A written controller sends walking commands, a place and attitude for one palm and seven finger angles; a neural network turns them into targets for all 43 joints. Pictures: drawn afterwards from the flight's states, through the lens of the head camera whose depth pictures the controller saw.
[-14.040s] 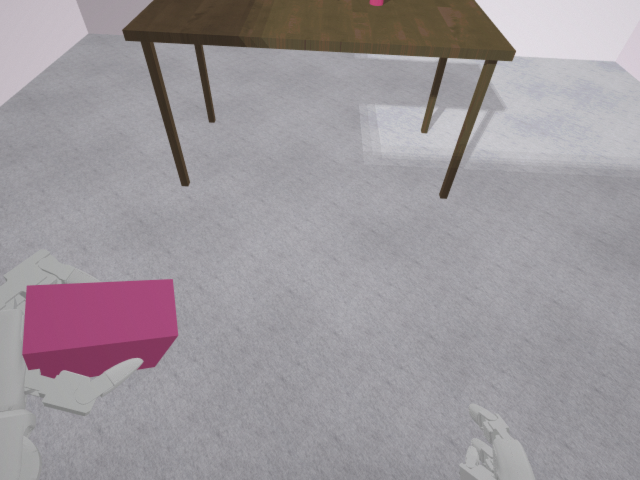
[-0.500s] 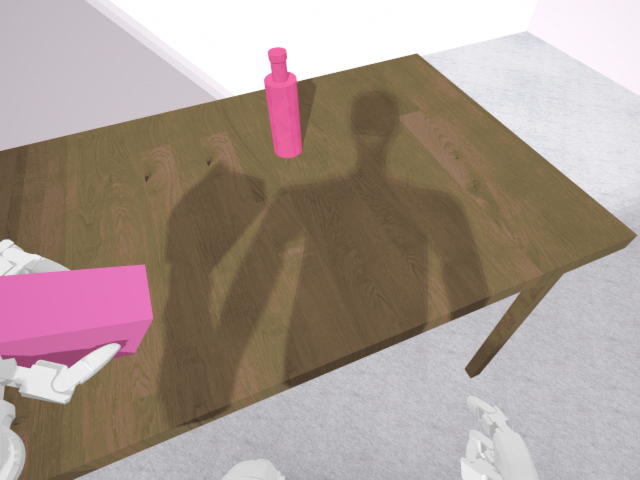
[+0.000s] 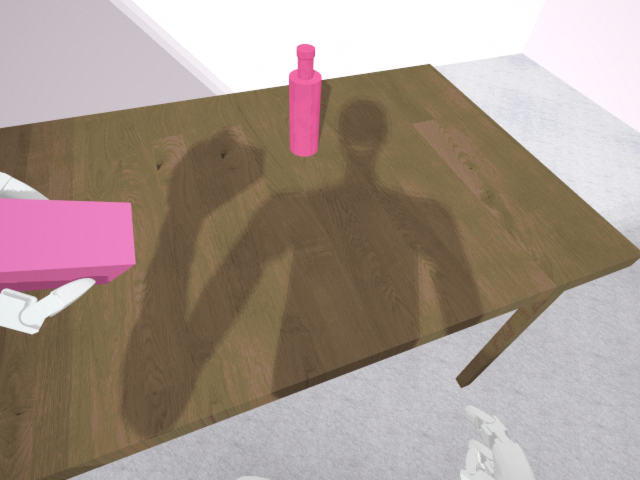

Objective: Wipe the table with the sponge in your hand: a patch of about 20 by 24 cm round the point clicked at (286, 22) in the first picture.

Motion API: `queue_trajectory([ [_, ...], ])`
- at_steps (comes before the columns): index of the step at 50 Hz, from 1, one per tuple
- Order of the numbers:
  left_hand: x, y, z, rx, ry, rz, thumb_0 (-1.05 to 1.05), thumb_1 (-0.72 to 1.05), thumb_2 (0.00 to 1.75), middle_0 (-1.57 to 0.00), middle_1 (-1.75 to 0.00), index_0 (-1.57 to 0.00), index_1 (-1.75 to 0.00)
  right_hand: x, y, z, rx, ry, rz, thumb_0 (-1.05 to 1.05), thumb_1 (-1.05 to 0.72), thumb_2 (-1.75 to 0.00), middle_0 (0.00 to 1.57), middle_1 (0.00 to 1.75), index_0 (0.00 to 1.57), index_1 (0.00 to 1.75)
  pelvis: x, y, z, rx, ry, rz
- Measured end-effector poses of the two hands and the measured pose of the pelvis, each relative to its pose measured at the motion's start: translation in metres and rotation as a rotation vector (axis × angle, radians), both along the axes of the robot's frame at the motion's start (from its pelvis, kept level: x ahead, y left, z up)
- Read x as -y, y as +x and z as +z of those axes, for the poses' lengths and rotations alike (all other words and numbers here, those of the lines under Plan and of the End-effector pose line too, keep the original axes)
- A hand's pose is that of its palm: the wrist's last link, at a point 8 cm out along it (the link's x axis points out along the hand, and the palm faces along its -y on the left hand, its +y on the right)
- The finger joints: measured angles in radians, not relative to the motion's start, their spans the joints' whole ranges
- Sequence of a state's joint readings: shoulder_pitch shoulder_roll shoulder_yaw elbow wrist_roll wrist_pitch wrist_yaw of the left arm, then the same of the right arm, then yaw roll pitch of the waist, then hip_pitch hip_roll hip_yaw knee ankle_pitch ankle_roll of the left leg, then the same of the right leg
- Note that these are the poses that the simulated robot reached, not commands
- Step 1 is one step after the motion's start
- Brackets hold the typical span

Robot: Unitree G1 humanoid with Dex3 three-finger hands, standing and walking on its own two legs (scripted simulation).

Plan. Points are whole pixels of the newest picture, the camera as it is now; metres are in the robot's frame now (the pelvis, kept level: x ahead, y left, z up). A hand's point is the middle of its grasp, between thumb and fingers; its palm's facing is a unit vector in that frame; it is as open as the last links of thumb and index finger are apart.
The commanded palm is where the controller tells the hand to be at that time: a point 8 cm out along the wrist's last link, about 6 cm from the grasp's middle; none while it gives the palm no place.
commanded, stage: come to a stop and stand still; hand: left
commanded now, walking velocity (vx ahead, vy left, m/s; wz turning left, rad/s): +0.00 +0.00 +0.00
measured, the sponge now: (71, 249) +0.26 +0.27 +0.19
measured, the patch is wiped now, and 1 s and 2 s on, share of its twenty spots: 0.00 0.00 0.00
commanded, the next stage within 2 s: look again from close up in 0.58 s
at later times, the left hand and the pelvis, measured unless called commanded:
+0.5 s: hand (10, 276) +0.23 +0.32 +0.17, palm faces +0.38 -0.81 -0.44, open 9.8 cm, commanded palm +0.17 +0.35 +0.18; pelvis +0.00 +0.07 +0.00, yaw -2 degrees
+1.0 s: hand (42, 304) +0.21 +0.28 +0.17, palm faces +0.35 -0.85 -0.40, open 9.8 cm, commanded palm +0.15 +0.32 +0.18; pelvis -0.01 +0.04 +0.01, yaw -1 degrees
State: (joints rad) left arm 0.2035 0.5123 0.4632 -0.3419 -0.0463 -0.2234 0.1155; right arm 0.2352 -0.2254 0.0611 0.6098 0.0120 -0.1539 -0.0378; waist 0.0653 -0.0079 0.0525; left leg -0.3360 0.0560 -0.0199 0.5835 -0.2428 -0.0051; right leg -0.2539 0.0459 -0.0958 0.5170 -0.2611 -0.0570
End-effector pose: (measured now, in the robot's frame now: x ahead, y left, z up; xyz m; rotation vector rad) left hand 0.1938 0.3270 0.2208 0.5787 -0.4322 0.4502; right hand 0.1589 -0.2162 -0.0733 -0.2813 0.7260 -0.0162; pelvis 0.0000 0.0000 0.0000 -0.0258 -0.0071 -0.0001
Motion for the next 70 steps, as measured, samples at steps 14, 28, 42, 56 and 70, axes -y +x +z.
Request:
queue_trajectory([
  [14,-0.002,0.014,-0.053,-0.217,-0.060,-0.226,-0.01,-0.48,1.02,-0.78,-1.36,-0.78,-1.34,-0.032,-0.006,0.025,0.021,-0.063,-0.098,0.02,-0.90,-0.90,0.20,0.30,0.20,0.30,-0.050,0.003,0.005,-0.009,-0.002,-0.026],
  [28,-0.027,-0.003,-0.040,-0.162,-0.092,-0.104,-0.01,-0.48,1.02,-0.78,-1.35,-0.78,-1.34,-0.090,0.025,0.011,0.052,0.047,0.003,0.02,-0.90,-0.90,0.20,0.30,0.20,0.30,-0.070,0.002,0.004,0.000,0.013,-0.022],
  [42,0.000,-0.014,-0.040,-0.181,-0.121,-0.143,-0.01,-0.48,1.02,-0.78,-1.35,-0.78,-1.34,-0.048,0.006,0.024,0.068,0.000,-0.058,0.01,-0.90,-0.90,0.20,0.30,0.20,0.30,-0.048,-0.009,0.008,0.006,-0.004,-0.013],
  [56,0.012,-0.022,-0.051,-0.221,-0.169,-0.110,-0.01,-0.48,1.02,-0.78,-1.35,-0.78,-1.34,-0.013,-0.019,0.020,0.056,-0.013,-0.136,0.02,-0.90,-0.90,0.20,0.30,0.20,0.30,-0.033,-0.013,0.009,0.021,-0.005,-0.012],
  [70,-0.013,-0.014,-0.016,-0.129,0.041,-0.099,-0.01,-0.48,1.02,-0.78,-1.35,-0.78,-1.34,-0.028,-0.016,0.012,0.034,-0.014,-0.063,0.01,-0.90,-0.90,0.20,0.30,0.20,0.30,-0.033,-0.022,0.006,0.018,-0.014,-0.005],
])
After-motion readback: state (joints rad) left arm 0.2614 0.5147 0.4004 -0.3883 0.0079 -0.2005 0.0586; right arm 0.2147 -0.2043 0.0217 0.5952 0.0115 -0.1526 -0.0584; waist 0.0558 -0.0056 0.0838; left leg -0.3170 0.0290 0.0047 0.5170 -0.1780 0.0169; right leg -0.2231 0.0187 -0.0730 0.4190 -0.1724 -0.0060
